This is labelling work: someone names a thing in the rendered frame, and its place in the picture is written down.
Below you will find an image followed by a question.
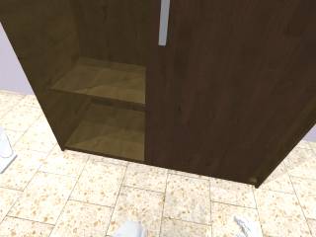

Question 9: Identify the robot left hand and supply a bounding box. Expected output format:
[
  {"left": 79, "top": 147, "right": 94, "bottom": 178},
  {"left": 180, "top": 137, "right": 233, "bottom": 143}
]
[{"left": 0, "top": 124, "right": 18, "bottom": 175}]

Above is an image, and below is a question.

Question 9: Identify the robot left thigh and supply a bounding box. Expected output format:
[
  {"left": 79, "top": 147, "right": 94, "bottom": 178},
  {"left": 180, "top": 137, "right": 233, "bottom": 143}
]
[{"left": 112, "top": 221, "right": 146, "bottom": 237}]

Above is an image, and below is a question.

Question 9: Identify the wardrobe door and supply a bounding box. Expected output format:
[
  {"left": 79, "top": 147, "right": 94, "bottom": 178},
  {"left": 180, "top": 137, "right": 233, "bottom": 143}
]
[
  {"left": 252, "top": 95, "right": 316, "bottom": 179},
  {"left": 144, "top": 0, "right": 316, "bottom": 183}
]

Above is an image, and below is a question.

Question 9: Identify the handle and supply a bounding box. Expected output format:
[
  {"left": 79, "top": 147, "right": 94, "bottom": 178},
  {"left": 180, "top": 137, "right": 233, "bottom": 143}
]
[{"left": 158, "top": 0, "right": 170, "bottom": 46}]

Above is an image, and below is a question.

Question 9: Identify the robot right hand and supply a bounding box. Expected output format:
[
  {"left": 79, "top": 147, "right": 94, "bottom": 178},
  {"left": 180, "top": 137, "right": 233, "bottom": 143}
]
[{"left": 234, "top": 215, "right": 262, "bottom": 237}]

